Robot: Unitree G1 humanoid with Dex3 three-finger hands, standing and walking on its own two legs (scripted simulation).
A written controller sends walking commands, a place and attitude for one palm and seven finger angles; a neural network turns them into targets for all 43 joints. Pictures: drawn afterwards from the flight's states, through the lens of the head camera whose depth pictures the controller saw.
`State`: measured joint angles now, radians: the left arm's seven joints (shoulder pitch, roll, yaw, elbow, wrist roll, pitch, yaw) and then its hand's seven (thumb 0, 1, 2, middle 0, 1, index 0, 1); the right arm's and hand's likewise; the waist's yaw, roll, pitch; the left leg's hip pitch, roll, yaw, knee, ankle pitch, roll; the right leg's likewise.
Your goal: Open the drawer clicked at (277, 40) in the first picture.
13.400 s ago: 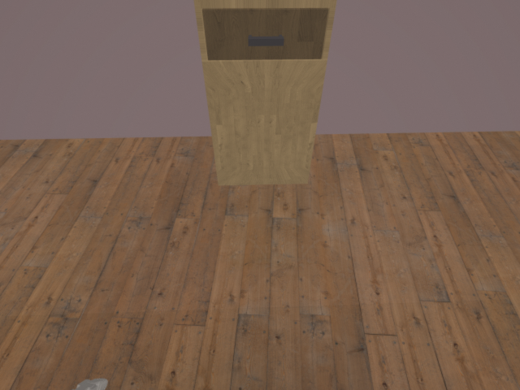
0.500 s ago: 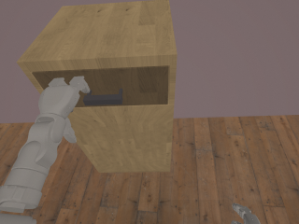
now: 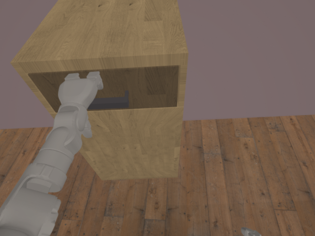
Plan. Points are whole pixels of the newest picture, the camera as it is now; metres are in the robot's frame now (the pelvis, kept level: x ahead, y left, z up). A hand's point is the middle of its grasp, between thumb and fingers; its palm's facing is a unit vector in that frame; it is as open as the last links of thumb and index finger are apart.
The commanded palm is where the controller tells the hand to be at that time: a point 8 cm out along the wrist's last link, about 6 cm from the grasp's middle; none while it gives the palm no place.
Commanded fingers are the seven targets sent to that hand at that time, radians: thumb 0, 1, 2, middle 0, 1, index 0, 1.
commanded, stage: move the hooked fingers above the handle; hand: left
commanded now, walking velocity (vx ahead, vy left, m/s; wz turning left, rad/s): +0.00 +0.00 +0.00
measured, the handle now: (108, 98) +0.51 +0.20 +0.03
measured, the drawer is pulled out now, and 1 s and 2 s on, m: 0.00 0.00 0.00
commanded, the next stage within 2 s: none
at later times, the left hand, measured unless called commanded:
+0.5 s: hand (91, 106) +0.44 +0.22 +0.08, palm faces -0.11 +0.00 -0.99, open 13.8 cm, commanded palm +0.42 +0.20 +0.14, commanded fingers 0.00 -0.50 0.30 -0.30 -1.20 -0.30 -1.20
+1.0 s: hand (111, 86) +0.47 +0.16 +0.12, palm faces +0.00 +0.01 -1.00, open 13.6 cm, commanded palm +0.43 +0.20 +0.14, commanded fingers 0.00 -0.50 0.30 -0.30 -1.20 -0.30 -1.20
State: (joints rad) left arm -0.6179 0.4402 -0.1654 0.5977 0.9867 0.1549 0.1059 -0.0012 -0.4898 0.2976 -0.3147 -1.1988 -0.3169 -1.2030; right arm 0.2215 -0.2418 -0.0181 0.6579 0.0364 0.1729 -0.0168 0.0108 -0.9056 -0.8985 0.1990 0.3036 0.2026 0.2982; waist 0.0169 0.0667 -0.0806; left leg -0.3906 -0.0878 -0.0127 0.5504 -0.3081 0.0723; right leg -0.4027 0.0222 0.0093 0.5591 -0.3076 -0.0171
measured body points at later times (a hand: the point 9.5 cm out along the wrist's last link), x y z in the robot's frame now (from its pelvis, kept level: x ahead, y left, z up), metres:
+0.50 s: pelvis +0.00 -0.02 +0.00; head +0.04 -0.05 +0.45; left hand +0.44 +0.22 +0.13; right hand +0.05 -0.29 -0.14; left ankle -0.03 +0.07 -0.73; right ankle -0.02 -0.11 -0.73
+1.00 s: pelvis -0.01 -0.03 +0.00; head +0.03 -0.06 +0.45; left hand +0.46 +0.16 +0.18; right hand +0.08 -0.28 -0.14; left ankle -0.03 +0.07 -0.73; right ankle -0.02 -0.11 -0.73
